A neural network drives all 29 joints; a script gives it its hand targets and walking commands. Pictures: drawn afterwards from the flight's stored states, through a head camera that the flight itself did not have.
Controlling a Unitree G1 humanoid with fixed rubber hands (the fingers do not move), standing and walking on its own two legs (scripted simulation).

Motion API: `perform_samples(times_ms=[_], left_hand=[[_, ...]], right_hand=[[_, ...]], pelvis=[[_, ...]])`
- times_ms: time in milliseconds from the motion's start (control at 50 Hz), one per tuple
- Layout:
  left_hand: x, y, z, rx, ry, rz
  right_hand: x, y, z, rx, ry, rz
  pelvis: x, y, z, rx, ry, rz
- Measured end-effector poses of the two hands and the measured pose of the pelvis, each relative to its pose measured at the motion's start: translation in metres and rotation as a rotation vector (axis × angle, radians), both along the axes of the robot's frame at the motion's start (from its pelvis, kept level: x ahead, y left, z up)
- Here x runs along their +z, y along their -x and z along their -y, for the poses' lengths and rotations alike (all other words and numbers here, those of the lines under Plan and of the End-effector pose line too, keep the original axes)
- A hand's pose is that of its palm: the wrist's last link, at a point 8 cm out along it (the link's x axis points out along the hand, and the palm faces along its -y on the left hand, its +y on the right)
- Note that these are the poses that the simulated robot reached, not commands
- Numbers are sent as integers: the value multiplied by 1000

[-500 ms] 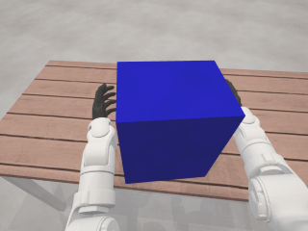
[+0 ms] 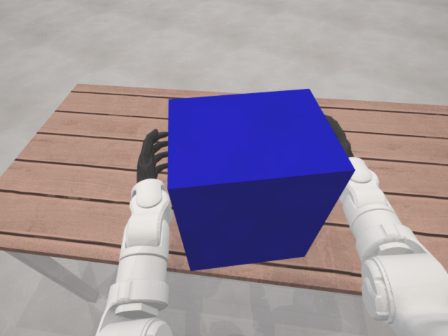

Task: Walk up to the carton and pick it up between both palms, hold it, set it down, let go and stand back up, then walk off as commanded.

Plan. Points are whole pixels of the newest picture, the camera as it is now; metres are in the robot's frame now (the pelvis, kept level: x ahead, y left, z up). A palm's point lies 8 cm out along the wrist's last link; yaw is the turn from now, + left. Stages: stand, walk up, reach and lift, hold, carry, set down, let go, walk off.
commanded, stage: set down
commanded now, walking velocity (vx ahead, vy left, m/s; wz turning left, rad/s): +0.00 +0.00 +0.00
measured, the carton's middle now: (244, 187) +0.40 +0.02 +0.04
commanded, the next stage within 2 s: none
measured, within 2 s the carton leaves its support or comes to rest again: neither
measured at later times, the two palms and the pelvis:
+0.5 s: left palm (152, 178) +0.36 +0.18 +0.10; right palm (339, 155) +0.45 -0.15 +0.09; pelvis +0.00 +0.00 +0.00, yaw +0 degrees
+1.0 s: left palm (152, 186) +0.37 +0.19 +0.06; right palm (335, 165) +0.46 -0.15 +0.06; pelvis +0.01 +0.00 +0.00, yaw +0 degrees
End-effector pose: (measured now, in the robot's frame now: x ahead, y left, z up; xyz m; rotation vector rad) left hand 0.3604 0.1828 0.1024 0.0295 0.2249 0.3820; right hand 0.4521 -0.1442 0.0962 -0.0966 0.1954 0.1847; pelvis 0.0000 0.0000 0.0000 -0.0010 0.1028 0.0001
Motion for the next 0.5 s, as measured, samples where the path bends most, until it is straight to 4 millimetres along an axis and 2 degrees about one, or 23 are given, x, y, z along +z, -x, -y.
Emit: perform_samples(times_ms=[500], left_hand=[[-7,-1,2,-5,-3,27]], right_hand=[[-1,-2,2,8,8,28]], pelvis=[[0,-3,0,0,0,-4]])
